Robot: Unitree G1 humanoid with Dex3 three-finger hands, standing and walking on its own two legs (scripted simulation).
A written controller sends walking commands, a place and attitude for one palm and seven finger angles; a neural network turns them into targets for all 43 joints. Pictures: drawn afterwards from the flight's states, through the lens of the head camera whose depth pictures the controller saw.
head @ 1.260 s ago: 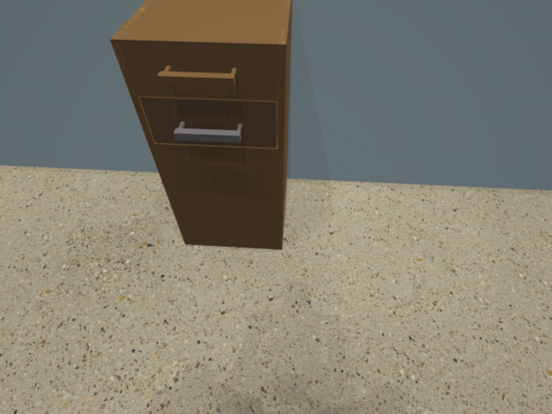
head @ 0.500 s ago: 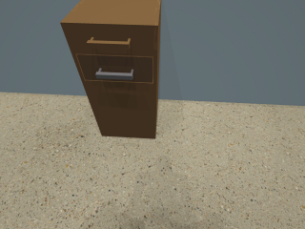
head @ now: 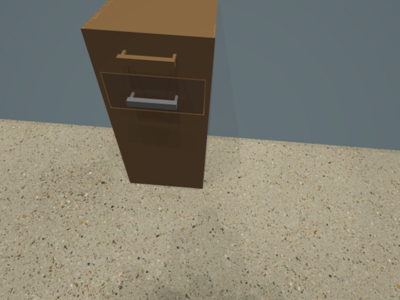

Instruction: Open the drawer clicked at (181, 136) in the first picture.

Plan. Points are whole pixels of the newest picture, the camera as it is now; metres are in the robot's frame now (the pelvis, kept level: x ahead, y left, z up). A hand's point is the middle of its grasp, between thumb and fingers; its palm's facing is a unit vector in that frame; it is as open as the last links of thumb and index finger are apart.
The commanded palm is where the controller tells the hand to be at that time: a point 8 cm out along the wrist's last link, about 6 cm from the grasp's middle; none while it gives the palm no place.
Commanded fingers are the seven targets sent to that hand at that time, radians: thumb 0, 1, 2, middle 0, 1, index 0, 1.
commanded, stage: take the last steps up to it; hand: left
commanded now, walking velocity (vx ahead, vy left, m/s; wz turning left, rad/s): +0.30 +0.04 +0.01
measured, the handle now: (153, 99) +0.81 +0.23 -0.10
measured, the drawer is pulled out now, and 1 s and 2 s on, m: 0.00 0.00 0.00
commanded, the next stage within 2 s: come to a stop and stand still in 0.62 s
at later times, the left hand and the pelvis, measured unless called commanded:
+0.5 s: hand out of the picture +0.15 +0.17 -0.18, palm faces +0.07 -0.98 -0.16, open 7.3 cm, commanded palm none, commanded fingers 0.00 0.90 0.90 -0.20 -0.30 -0.20 -0.30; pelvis +0.15 -0.01 +0.00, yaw +0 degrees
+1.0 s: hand (145, 234) +0.31 +0.16 -0.17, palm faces +0.07 -0.97 -0.22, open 7.3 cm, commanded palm none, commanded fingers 0.00 0.90 0.90 -0.20 -0.30 -0.20 -0.30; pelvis +0.29 -0.02 +0.00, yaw +1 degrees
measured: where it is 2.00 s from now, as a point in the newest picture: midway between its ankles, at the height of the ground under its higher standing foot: (199, 298)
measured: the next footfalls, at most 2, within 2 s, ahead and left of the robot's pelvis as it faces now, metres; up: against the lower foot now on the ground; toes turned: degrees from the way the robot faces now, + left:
right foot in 0.26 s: +0.16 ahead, -0.13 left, +0.00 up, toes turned -4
left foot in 0.48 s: +0.20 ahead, +0.13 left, +0.00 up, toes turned +7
